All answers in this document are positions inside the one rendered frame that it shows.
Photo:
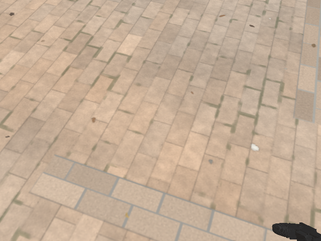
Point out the right robot hand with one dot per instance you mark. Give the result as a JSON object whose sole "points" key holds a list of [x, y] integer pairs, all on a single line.
{"points": [[300, 232]]}

